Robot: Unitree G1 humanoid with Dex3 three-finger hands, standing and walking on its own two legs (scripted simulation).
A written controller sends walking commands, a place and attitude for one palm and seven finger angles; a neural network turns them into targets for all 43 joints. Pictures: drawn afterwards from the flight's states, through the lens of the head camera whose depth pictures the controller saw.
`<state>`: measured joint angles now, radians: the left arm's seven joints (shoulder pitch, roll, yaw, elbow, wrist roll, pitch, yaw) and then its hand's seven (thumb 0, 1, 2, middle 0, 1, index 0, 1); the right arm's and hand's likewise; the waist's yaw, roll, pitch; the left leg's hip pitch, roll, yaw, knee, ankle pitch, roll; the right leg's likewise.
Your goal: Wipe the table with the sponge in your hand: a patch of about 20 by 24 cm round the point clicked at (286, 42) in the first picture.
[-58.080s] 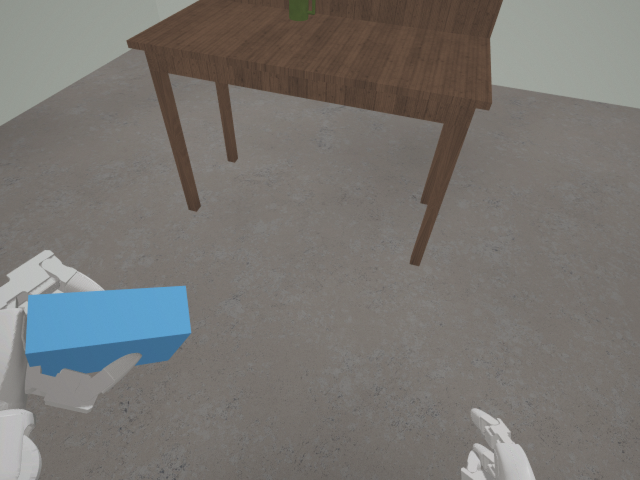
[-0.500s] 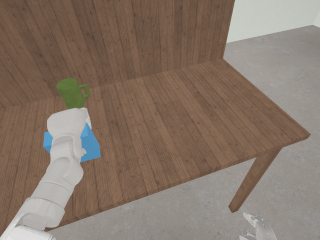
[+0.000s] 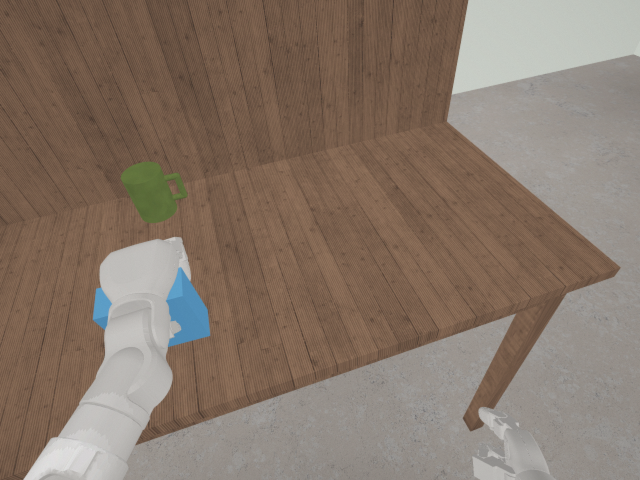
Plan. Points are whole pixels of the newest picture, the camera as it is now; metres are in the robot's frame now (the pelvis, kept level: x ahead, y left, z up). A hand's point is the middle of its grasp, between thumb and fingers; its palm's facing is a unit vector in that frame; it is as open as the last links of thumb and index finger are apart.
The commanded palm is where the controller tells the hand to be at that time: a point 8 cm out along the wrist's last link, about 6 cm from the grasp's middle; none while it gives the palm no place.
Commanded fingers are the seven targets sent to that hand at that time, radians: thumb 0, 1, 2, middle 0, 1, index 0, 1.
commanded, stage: slide across to the third lane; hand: left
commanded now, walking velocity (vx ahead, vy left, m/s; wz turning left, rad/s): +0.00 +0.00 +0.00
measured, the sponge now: (162, 320) +0.31 +0.27 +0.02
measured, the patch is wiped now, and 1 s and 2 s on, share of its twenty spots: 0.55 0.55 0.70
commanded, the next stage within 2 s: wipe forward along the third lane in 0.86 s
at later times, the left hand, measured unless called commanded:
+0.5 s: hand (179, 296) +0.31 +0.23 +0.08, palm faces -0.01 -0.06 -1.00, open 9.2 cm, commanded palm +0.29 +0.20 +0.13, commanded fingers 0.00 0.10 1.30 -1.20 -1.60 -1.20 -1.60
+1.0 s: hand (216, 286) +0.34 +0.18 +0.08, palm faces +0.00 -0.06 -1.00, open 9.2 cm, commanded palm +0.31 +0.17 +0.13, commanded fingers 0.00 0.10 1.30 -1.20 -1.60 -1.20 -1.60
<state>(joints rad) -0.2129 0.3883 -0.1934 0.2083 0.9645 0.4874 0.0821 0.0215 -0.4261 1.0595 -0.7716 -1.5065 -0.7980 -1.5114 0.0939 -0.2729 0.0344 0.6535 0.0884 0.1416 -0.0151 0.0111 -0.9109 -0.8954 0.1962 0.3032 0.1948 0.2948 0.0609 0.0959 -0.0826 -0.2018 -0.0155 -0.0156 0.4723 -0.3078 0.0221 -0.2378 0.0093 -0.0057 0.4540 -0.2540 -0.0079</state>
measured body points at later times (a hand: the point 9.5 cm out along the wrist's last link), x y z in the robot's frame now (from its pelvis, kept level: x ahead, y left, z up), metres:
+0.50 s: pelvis -0.01 +0.00 +0.00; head -0.02 -0.04 +0.45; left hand +0.31 +0.22 +0.13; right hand +0.21 -0.22 -0.10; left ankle -0.04 +0.11 -0.74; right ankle -0.01 -0.12 -0.74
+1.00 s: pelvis -0.02 -0.01 +0.00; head -0.04 -0.05 +0.45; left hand +0.33 +0.18 +0.13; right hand +0.19 -0.23 -0.10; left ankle -0.04 +0.11 -0.74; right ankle -0.01 -0.12 -0.74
